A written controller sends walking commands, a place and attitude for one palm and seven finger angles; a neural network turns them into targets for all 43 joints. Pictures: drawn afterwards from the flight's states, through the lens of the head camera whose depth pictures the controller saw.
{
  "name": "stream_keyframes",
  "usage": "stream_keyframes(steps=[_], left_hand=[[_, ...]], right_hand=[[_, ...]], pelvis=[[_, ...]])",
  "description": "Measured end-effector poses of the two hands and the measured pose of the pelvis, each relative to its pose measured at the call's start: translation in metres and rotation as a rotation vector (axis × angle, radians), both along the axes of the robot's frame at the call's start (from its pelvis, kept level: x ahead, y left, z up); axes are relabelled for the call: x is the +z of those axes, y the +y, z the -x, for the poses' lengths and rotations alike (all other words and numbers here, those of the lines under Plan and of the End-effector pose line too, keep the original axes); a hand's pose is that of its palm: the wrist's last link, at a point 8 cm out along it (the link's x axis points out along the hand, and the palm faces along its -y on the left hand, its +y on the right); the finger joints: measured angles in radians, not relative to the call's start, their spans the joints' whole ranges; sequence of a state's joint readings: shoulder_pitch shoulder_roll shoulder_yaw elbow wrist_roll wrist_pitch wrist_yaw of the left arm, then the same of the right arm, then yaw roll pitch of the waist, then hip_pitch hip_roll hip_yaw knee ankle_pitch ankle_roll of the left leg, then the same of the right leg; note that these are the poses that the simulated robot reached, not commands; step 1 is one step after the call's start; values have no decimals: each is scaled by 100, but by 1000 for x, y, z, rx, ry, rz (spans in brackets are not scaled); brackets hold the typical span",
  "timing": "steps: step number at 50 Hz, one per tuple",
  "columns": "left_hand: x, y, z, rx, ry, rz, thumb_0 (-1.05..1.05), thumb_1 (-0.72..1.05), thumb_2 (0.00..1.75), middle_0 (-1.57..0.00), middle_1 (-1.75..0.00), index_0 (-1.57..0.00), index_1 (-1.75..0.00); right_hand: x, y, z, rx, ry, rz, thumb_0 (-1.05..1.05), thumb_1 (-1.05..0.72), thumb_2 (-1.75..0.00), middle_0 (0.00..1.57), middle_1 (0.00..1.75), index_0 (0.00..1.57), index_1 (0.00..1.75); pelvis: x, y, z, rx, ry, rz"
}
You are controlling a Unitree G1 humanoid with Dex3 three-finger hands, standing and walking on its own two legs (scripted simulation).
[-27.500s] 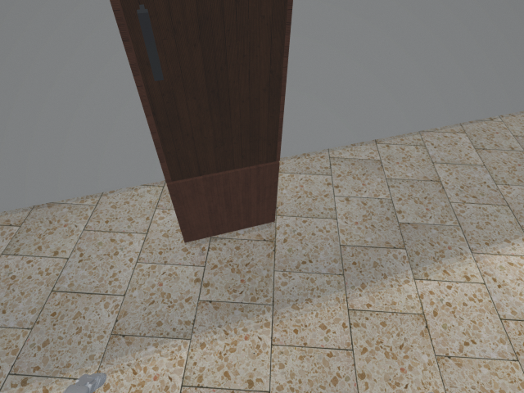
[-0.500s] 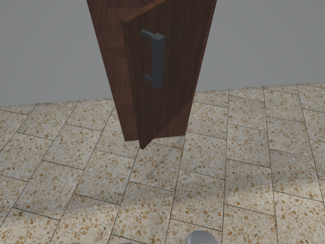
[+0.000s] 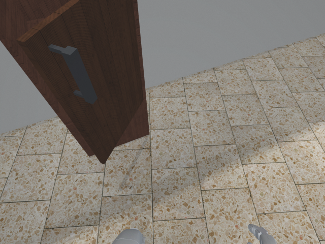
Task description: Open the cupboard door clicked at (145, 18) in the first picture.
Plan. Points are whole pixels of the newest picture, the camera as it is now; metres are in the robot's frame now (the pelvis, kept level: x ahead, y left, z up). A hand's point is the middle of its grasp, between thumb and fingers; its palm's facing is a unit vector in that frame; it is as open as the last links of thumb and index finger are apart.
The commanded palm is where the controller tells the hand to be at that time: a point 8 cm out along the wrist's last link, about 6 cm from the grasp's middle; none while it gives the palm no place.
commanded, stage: walk to a spot facing it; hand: left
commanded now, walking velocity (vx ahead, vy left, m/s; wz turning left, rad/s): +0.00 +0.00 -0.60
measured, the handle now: (74, 76) +0.44 +0.25 +0.14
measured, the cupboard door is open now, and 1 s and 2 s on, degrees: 44 44 44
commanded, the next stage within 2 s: none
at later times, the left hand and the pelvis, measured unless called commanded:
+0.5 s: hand (113, 206) +0.22 +0.17 -0.17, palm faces -0.34 -0.91 -0.23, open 7.4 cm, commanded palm none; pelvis +0.04 +0.01 -0.01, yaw -20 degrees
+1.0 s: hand (130, 190) +0.27 +0.13 -0.19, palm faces -0.53 -0.83 -0.19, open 7.4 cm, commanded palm none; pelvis +0.10 +0.01 -0.01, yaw -37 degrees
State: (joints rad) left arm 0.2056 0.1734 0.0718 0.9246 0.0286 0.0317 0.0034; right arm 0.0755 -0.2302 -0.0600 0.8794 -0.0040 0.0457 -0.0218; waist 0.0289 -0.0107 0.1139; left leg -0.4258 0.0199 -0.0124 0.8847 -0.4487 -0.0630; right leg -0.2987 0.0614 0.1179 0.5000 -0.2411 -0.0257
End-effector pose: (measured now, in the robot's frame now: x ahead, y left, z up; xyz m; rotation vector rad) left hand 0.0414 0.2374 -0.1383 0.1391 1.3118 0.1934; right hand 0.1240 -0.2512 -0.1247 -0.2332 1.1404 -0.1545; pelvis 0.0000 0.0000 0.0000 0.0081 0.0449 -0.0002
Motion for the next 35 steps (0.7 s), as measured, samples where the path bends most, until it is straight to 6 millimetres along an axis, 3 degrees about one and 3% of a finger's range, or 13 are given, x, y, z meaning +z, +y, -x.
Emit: stream_keyframes(steps=[6, 11, 16, 21, 27, 30, 35], left_hand=[[-20, 30, -24, -46, 10, 23, 1, 90, 90, -21, -30, -20, -30], [-11, 46, -61, -129, -12, 20, 1, 91, 90, -20, -29, -20, -30], [-2, 45, -103, -226, -42, 9, 1, 91, 90, -20, -29, -19, -30], [3, 18, -148, -346, -70, 2, 1, 91, 90, -20, -29, -19, -30], [5, -39, -201, -493, -170, -15, 1, 91, 90, -20, -29, -19, -30], [10, -59, -208, -530, -197, -23, 1, 91, 90, -20, -29, -19, -30], [14, -77, -204, -576, -136, -20, 1, 91, 90, -20, -29, -20, -30]], right_hand=[[5, 23, 9, -42, -34, 40, 0, -91, -90, 20, 30, 19, 30], [15, 36, 46, -99, 33, 44, 0, -90, -90, 20, 30, 20, 30], [14, 40, 86, -203, 98, 24, 0, -90, -90, 20, 30, 20, 30], [3, 36, 130, -322, 166, -7, 0, -90, -90, 20, 30, 20, 30], [-26, 18, 177, -458, 238, -64, 0, -90, -90, 20, 30, 20, 30], [-29, 7, 181, -504, 252, -71, 1, -90, -90, 20, 30, 20, 30], [-15, -10, 157, -551, 162, -62, 1, -91, -90, 20, 30, 19, 30]], pelvis=[[-9, 25, -8, -67, 0, 28], [1, 33, -17, -138, -9, 50], [6, 34, -24, -212, -6, 55], [2, 27, -30, -285, -9, 45], [-15, 3, -37, -369, -18, 21], [-13, -3, -37, -405, -30, 17], [-1, -10, -43, -474, -27, -3]])
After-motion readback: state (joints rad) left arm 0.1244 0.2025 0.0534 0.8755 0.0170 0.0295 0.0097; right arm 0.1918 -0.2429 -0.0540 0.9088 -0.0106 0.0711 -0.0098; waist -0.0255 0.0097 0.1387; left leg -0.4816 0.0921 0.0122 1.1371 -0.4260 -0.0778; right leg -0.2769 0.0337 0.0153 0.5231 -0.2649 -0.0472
